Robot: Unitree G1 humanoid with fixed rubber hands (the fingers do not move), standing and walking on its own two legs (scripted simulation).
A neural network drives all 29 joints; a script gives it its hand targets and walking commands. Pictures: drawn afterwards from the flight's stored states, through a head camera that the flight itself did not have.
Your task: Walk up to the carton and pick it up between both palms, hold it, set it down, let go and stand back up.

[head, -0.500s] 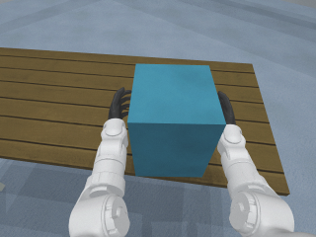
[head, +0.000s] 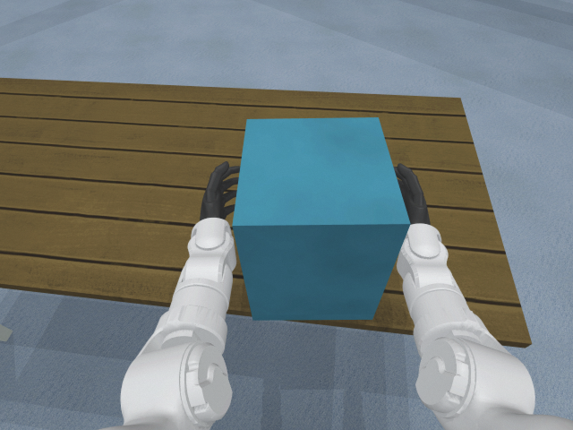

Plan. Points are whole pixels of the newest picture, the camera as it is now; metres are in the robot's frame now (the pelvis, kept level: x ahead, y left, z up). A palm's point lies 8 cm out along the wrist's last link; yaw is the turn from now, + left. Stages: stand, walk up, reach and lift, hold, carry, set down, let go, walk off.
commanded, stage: set down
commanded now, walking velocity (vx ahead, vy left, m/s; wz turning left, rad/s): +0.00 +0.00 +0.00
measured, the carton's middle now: (312, 223) +0.43 -0.05 +0.02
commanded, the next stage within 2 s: none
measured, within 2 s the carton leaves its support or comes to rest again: rests again in 0.30 s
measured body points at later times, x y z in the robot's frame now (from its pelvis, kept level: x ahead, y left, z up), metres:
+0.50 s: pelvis +0.00 +0.00 +0.00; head +0.08 -0.01 +0.44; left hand +0.44 +0.10 +0.04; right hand +0.41 -0.19 +0.03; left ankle -0.07 +0.11 -0.75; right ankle +0.02 -0.13 -0.75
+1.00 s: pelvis -0.01 -0.01 +0.00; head +0.08 -0.01 +0.44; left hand +0.43 +0.10 +0.03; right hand +0.41 -0.19 +0.03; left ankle -0.07 +0.11 -0.75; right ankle +0.02 -0.13 -0.75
